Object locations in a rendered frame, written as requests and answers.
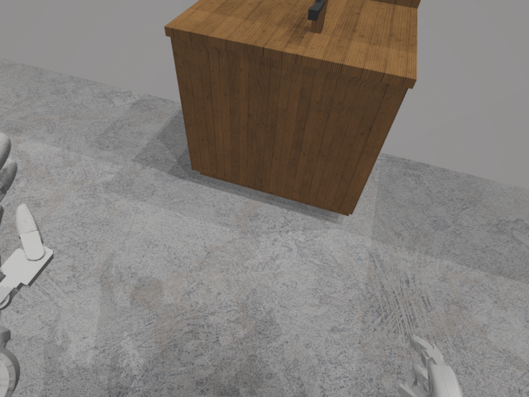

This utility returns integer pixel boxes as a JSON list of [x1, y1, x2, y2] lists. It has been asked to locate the left robot forearm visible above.
[[0, 327, 20, 397]]

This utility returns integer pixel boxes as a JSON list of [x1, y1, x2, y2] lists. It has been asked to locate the robot right hand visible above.
[[399, 335, 463, 397]]

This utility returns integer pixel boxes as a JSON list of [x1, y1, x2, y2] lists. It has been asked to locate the robot left hand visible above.
[[0, 133, 54, 315]]

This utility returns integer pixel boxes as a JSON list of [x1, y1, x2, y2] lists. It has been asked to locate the counter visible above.
[[164, 0, 421, 216]]

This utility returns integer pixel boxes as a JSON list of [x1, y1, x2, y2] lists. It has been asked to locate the tap lever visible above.
[[307, 0, 325, 21]]

